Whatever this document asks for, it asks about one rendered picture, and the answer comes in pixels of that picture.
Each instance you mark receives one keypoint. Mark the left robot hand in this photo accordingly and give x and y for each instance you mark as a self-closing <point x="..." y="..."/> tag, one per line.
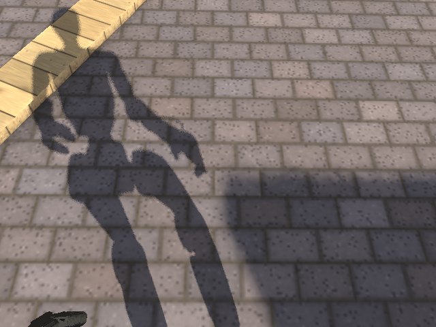
<point x="62" y="319"/>

